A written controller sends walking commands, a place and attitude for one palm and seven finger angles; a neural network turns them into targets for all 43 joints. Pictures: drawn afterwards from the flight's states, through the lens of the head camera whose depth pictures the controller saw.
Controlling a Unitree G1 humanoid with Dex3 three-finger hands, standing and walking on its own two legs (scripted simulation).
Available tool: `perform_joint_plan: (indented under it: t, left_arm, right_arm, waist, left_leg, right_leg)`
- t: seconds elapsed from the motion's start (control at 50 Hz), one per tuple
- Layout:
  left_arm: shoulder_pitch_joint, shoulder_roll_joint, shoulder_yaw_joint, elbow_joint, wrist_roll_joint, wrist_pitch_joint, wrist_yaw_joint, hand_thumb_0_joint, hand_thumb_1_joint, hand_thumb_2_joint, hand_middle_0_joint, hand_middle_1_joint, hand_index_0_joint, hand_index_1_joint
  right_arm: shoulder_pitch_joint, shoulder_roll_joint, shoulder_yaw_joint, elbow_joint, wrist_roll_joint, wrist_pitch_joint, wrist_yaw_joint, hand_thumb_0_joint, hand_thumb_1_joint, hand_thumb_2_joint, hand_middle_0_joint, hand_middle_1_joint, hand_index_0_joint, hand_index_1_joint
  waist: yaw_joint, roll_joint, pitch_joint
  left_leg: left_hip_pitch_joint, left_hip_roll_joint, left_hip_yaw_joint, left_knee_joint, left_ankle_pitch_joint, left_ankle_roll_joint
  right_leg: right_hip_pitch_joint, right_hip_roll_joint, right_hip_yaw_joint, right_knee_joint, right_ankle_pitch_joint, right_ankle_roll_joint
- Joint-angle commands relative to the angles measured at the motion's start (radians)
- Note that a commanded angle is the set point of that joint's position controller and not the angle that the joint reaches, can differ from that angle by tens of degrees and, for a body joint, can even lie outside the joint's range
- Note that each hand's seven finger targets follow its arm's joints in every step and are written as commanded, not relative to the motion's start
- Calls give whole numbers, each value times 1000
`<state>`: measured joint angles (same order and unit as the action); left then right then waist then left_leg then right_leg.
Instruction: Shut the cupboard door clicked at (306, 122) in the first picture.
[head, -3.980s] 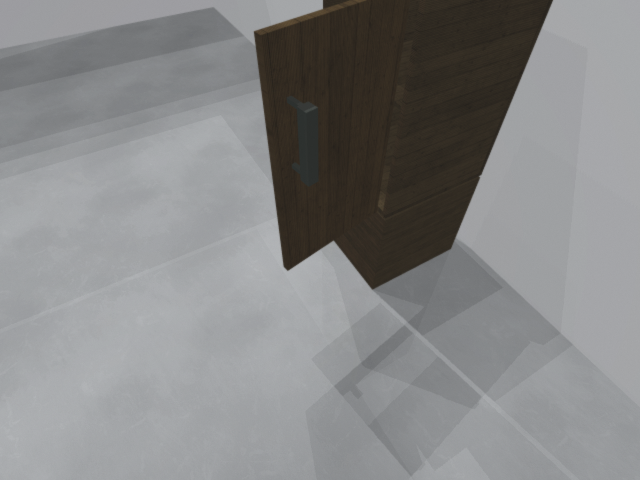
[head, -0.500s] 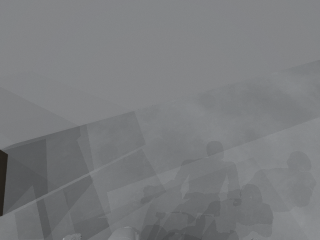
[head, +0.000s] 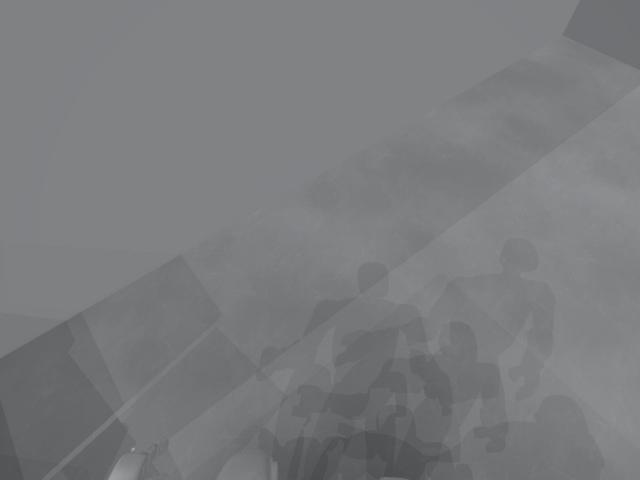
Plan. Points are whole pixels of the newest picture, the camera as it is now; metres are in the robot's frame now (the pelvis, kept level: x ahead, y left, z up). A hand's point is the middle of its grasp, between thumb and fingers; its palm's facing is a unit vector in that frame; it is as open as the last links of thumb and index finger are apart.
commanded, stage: walk around to get in front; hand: left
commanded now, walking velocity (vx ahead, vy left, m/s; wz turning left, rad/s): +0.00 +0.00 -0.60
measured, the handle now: out of the picture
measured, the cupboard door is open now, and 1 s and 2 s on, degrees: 100 100 100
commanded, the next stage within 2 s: walk to a spot facing it in 1.26 s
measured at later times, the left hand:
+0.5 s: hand (236, 418) +0.21 +0.14 -0.16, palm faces -0.32 -0.92 -0.22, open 7.4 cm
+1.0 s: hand (320, 313) +0.38 +0.02 -0.15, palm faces -0.56 -0.81 -0.17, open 7.4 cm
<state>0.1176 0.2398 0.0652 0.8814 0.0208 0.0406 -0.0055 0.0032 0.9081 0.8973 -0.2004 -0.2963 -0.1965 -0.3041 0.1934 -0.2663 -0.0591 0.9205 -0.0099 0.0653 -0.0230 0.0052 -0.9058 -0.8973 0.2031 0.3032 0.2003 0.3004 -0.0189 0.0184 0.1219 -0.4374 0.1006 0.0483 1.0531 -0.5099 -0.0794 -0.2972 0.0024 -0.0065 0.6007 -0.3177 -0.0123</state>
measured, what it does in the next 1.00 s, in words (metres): walks ahead, turning right: left foot, then right foot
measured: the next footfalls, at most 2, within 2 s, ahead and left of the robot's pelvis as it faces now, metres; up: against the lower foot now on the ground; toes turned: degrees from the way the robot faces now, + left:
left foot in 0.16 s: +0.09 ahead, +0.13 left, +0.00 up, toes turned -3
right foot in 0.48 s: +0.04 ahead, -0.15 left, +0.00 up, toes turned -24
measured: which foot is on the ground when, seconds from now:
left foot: up 0.00-0.14, down 0.16-0.48, up 0.50-0.76, down 0.78-1.00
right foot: down 0.00-0.16, up 0.18-0.46, down 0.48-0.78, up 0.80-1.00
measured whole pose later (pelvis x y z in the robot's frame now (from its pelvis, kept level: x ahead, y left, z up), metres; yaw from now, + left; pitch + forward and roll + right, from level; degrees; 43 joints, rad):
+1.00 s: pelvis +0.20 -0.09 +0.01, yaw -36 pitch +2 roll +0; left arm 0.16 0.23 0.09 0.96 0.03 0.02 -0.06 0.01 0.91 0.90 -0.20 -0.30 -0.19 -0.30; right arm 0.30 -0.18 -0.02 0.95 -0.04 -0.07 0.00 0.00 -0.91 -0.90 0.20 0.30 0.20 0.30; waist 0.00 -0.02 0.06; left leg -0.20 0.14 0.20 0.45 -0.26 -0.05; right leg -0.53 -0.08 -0.08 0.99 -0.33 0.00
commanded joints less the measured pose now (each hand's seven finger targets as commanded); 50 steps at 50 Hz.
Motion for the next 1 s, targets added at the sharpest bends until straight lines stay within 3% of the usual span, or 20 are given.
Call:
perform_joint_plan:
  t: [0.0,0.1,0.12,0.14,0.16,0.26,0.36,0.42,0.44,0.46,0.48,0.58,0.66,0.72,0.74,0.76,0.78,0.86,0.92,0.98]
  left_arm:
    - [24,202,51,-60,7,-20,19,0,900,900,-200,-300,-200,-300]
    - [-12,189,50,-61,0,-10,11,0,900,900,-200,-300,-200,-300]
    - [-6,143,41,-77,-10,-2,7,0,900,900,-200,-300,-200,-300]
    - [29,79,30,-95,-18,3,-5,0,900,900,-200,-300,-200,-300]
    - [-1,119,36,-115,-8,-4,-13,0,900,900,-200,-300,-200,-300]
    - [-16,63,32,-77,1,4,-44,0,900,900,-200,-300,-200,-300]
    - [-87,47,21,-87,4,-13,-65,0,900,900,-200,-300,-200,-300]
    - [38,79,36,-40,8,-24,-60,0,900,900,-200,-300,-200,-300]
    - [161,157,59,-2,13,-34,-48,0,900,900,-200,-300,-200,-300]
    - [277,288,88,35,11,-43,-29,0,900,900,-200,-300,-200,-300]
    - [321,296,89,40,-6,-48,-11,0,900,900,-200,-300,-200,-300]
    - [110,175,53,8,4,-79,-5,0,900,900,-200,-300,-200,-300]
    - [129,193,56,32,4,-84,-16,0,900,900,-200,-300,-200,-300]
    - [79,170,54,29,0,-78,-19,0,900,900,-200,-300,-200,-300]
    - [67,115,43,12,-1,-76,-24,0,900,900,-200,-300,-200,-300]
    - [87,42,27,-9,-12,-72,-33,0,900,900,-200,-300,-200,-300]
    - [19,65,29,-52,-6,-78,-37,0,900,900,-200,-300,-200,-300]
    - [-1,34,33,-19,16,-65,-62,0,900,900,-200,-300,-200,-300]
    - [-8,-8,15,-18,10,-51,-71,0,900,900,-200,-300,-200,-300]
    - [-55,-8,10,-28,9,-49,-70,0,900,900,-200,-300,-200,-300]
  right_arm:
    - [-18,-48,-8,-96,4,-40,-1,0,-900,-900,200,300,200,300]
    - [88,-58,-11,-70,8,-56,-10,0,-900,-900,200,300,200,300]
    - [128,-118,-18,-60,-2,-68,-15,0,-900,-900,200,300,200,300]
    - [153,-228,-37,-68,-22,-76,-17,0,-900,-900,200,300,200,300]
    - [156,-258,-38,-86,-25,-73,-23,0,-900,-900,200,300,200,300]
    - [80,-148,-10,-92,-32,-85,-21,0,-900,-900,200,300,200,300]
    - [142,-185,-30,-51,-31,-82,-3,0,-900,-900,200,300,200,300]
    - [99,-174,-32,-52,-26,-78,7,0,-900,-900,200,300,200,300]
    - [53,-131,-24,-79,-15,-78,14,0,-900,-900,200,300,200,300]
    - [-69,-54,0,-149,-2,-78,24,0,-900,-900,200,300,200,300]
    - [-155,-105,-1,-184,-9,-79,22,0,-900,-900,200,300,200,300]
    - [-82,-63,-14,-110,-15,-85,40,0,-900,-900,200,300,200,300]
    - [-56,-33,-7,-99,-11,-104,43,0,-900,-900,200,300,200,300]
    - [68,-69,-15,-57,-11,-123,28,0,-900,-900,200,300,200,300]
    - [192,-136,-31,-19,-18,-132,12,0,-900,-900,200,300,200,300]
    - [339,-265,-58,10,-43,-140,1,0,-900,-900,200,300,200,300]
    - [368,-261,-47,6,-38,-130,-9,0,-900,-900,200,300,200,300]
    - [158,-110,-8,-31,-32,-146,-2,0,-900,-900,200,300,200,300]
    - [182,-107,-10,-2,-30,-150,-2,0,-900,-900,200,300,200,300]
    - [185,-113,-17,13,-31,-135,11,0,-900,-900,200,300,200,300]
  waist:
    - [24,-160,-176]
    - [-30,-155,-182]
    - [-40,-1,-193]
    - [-37,318,-203]
    - [-49,240,-186]
    - [-2,200,-164]
    - [-48,201,-135]
    - [25,124,-144]
    - [95,-64,-170]
    - [176,-414,-139]
    - [203,-309,-112]
    - [45,-191,-62]
    - [41,-167,-99]
    - [-37,-111,-116]
    - [-95,41,-162]
    - [-145,355,-238]
    - [-143,231,-205]
    - [-22,156,-37]
    - [-16,163,-121]
    - [-26,155,-98]
  left_leg:
    - [-15,-27,-1,-142,63,-11]
    - [233,-60,7,-533,263,9]
    - [341,53,-115,-686,268,52]
    - [398,336,-415,-787,339,169]
    - [288,441,-482,-801,363,267]
    - [341,239,-84,-714,590,178]
    - [306,263,-3,-730,265,158]
    - [155,216,76,-575,104,99]
    - [-66,134,159,-379,-6,53]
    - [-356,-14,192,-61,-217,-1]
    - [-420,16,2,72,-141,12]
    - [-171,26,2,-108,140,-9]
    - [-3,-42,57,-365,206,-3]
    - [302,-56,78,-558,296,11]
    - [485,38,-43,-633,190,44]
    - [617,356,-443,-761,8,157]
    - [542,459,-586,-855,-97,241]
    - [284,315,-233,-875,113,171]
    - [352,252,22,-811,413,151]
    - [277,244,97,-812,341,147]
  right_leg:
    - [130,-227,257,-193,518,-175]
    - [-7,-162,300,-124,357,-98]
    - [-127,-74,236,-29,183,-42]
    - [-275,64,72,232,-215,30]
    - [-256,29,59,456,-327,39]
    - [-264,-44,-19,480,-161,64]
    - [-123,-22,-123,145,-171,36]
    - [149,6,-151,-110,-47,4]
    - [381,-117,30,-233,-171,-47]
    - [479,-391,495,-393,-230,-187]
    - [414,-441,583,-420,-210,-262]
    - [136,-260,256,-371,35,-186]
    - [129,-211,233,-315,99,-167]
    - [-42,-148,205,-205,24,-113]
    - [-159,-70,150,-3,14,-72]
    - [-358,69,-22,373,-260,-7]
    - [-417,12,51,554,-282,-18]
    - [-439,-117,27,644,-19,4]
    - [-333,-112,-43,390,7,17]
    - [-185,-76,-119,162,26,15]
